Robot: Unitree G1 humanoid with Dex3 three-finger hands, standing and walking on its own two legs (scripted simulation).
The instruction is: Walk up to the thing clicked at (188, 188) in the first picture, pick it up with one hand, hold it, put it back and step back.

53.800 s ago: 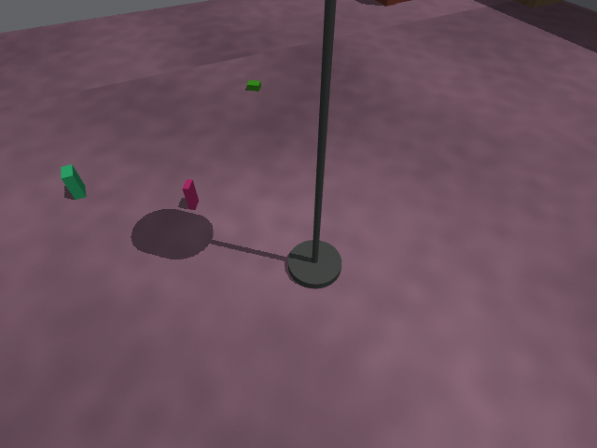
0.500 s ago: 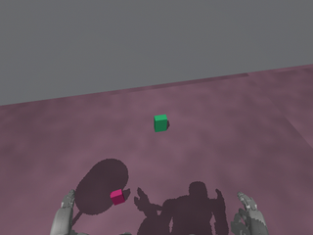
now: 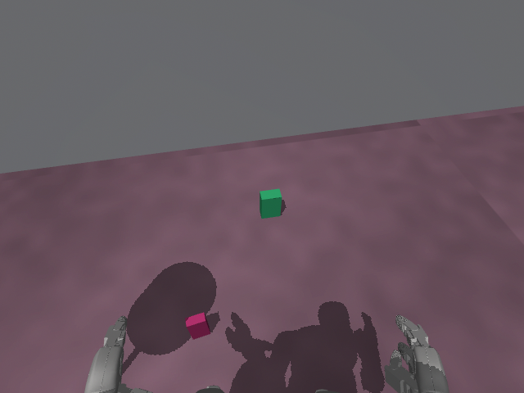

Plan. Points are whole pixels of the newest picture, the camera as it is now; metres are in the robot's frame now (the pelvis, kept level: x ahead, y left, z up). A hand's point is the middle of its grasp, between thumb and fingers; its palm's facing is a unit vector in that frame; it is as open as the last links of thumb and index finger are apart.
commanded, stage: home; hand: left
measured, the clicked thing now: (198, 326) +0.43 +0.23 -0.65
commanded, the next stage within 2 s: stand in 0.60 s
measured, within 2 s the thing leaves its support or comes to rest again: neither
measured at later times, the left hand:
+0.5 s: hand (150, 370) +0.17 +0.18 -0.06, palm faces +0.11 -0.95 -0.28, open 17.4 cm
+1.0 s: hand (146, 375) +0.17 +0.19 -0.06, palm faces +0.11 -0.95 -0.28, open 12.8 cm
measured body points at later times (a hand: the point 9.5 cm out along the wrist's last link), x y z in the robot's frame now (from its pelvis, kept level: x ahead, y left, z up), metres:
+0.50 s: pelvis +0.01 +0.00 +0.00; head +0.02 +0.00 +0.45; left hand +0.17 +0.23 -0.04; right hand +0.17 -0.24 -0.07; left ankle +0.02 +0.14 -0.69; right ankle +0.01 -0.13 -0.69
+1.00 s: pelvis +0.00 +0.00 +0.00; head +0.02 +0.01 +0.45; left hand +0.16 +0.23 -0.04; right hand +0.16 -0.23 -0.07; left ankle +0.02 +0.14 -0.69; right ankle +0.01 -0.13 -0.69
